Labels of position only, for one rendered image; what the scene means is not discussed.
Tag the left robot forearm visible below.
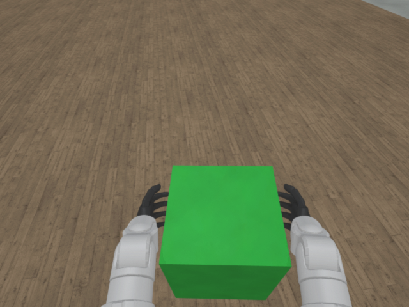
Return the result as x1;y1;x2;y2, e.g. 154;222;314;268
101;215;158;307

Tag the right robot forearm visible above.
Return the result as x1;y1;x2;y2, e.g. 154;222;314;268
290;216;352;307

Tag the right robot hand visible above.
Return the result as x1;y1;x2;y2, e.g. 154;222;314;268
277;184;310;231

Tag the carton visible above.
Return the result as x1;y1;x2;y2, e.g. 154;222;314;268
159;166;292;300

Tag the left robot hand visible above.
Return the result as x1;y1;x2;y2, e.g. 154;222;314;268
137;184;169;228

